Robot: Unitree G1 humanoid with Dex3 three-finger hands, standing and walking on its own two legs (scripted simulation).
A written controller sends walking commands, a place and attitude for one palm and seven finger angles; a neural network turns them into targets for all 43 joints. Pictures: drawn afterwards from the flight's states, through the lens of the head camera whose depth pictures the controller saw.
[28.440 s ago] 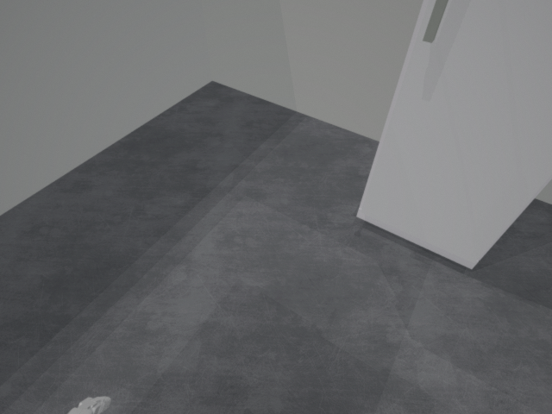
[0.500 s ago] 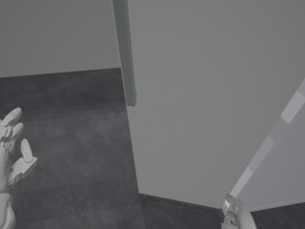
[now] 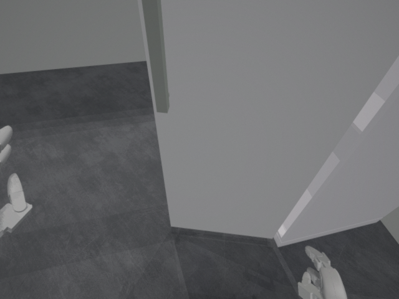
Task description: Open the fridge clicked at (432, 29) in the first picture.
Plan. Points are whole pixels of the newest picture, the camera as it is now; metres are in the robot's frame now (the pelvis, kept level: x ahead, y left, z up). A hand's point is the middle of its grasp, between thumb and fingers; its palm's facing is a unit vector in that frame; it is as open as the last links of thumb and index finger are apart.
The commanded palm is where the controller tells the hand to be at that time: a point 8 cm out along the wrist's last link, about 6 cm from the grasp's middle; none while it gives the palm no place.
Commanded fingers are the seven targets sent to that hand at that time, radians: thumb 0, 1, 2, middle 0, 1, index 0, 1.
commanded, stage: step back with the hand held close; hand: left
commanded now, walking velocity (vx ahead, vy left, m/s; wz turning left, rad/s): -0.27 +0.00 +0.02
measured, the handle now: (158, 37) +0.51 +0.13 +0.27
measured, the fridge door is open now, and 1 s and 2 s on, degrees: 70 70 70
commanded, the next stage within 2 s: stop stepping back and stand still in 0.98 s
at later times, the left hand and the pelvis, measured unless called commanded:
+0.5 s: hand out of the picture +0.14 +0.28 +0.17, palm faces +0.49 -0.73 -0.47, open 7.4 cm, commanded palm +0.07 +0.30 +0.18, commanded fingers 0.00 0.90 0.90 -0.20 -0.30 -0.20 -0.30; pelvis -0.06 +0.00 -0.01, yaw +3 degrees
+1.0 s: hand out of the picture +0.06 +0.31 +0.18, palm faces +0.47 -0.81 -0.35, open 7.4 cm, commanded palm +0.01 +0.33 +0.18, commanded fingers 0.00 0.90 0.90 -0.20 -0.30 -0.20 -0.30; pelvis -0.13 +0.03 +0.01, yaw +1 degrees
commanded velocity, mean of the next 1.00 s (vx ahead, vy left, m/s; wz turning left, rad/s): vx -0.36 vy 0.00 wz -0.04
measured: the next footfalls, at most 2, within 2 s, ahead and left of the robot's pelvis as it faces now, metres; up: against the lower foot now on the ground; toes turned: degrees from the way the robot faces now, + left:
right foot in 0.40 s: +0.00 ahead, -0.13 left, +0.00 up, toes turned +6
right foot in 1.04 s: -0.22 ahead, -0.12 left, +0.00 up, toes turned -3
